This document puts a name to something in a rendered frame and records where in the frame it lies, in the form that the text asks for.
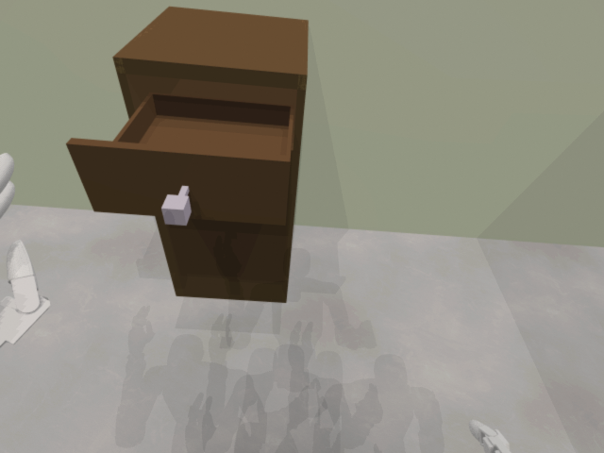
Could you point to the handle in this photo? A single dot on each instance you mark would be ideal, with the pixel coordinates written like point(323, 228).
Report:
point(176, 209)

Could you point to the robot left hand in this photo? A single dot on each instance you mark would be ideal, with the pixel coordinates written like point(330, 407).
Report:
point(17, 315)

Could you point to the drawer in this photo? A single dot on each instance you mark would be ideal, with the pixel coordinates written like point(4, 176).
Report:
point(234, 155)

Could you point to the cabinet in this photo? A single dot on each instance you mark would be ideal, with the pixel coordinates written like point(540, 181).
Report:
point(217, 54)

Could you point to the robot right hand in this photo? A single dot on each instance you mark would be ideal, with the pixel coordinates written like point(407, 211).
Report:
point(492, 441)

